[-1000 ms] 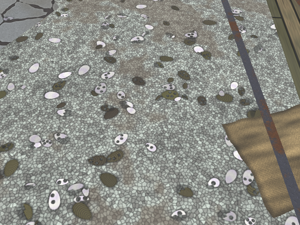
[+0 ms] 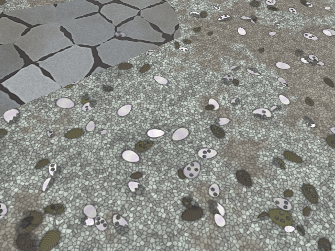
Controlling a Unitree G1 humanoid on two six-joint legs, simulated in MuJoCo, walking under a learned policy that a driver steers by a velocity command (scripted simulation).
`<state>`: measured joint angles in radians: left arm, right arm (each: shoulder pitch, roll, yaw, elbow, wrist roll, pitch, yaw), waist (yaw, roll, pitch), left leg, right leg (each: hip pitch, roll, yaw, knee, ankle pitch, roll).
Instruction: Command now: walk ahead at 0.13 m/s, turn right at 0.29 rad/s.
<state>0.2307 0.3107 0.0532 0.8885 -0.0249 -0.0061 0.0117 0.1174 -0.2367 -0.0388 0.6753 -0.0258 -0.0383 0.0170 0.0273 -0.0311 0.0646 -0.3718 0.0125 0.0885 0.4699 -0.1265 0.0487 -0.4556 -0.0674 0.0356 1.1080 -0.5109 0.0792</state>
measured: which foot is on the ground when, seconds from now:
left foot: down 0.00-0.30, up 0.32-0.76, down 0.78-1.00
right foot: up 0.00-0.28, down 0.30-0.78, up 0.80-1.00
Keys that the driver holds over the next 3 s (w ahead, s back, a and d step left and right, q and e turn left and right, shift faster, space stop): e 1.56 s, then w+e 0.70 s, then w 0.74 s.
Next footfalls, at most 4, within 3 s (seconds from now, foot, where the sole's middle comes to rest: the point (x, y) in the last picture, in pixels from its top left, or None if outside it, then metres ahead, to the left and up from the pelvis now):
0.30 right None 0.08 -0.15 -0.77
0.78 left None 0.17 0.06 -0.77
1.20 right None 0.01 -0.16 -0.77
1.68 left None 0.20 -0.03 -0.77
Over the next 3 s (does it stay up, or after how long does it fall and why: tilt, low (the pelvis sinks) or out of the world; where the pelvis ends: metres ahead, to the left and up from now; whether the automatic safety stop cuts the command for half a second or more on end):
stays up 0.18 -0.70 0.01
